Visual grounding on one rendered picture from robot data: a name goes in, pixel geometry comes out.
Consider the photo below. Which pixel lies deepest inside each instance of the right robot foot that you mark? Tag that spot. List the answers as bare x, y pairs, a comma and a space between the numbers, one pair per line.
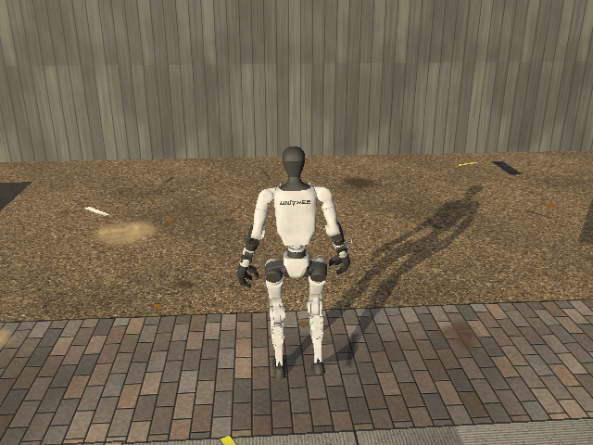
318, 368

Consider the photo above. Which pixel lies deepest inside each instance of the robot right upper arm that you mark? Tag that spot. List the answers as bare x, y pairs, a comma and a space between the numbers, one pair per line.
324, 195

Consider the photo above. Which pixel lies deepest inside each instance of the left robot shin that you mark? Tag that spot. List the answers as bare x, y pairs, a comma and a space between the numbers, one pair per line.
277, 338

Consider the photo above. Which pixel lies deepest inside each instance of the robot left upper arm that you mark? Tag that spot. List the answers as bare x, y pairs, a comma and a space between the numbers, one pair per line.
266, 196

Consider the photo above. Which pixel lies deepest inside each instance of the robot right forearm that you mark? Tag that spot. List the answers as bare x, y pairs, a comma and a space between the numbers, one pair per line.
339, 243

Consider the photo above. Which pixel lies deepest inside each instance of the robot left forearm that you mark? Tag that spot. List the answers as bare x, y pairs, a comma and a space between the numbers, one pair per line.
249, 249

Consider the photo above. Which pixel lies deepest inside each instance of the robot left hand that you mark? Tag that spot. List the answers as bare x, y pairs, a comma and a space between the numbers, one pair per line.
242, 274

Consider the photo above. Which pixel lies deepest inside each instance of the robot right hand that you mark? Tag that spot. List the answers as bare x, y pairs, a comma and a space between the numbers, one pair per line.
346, 261

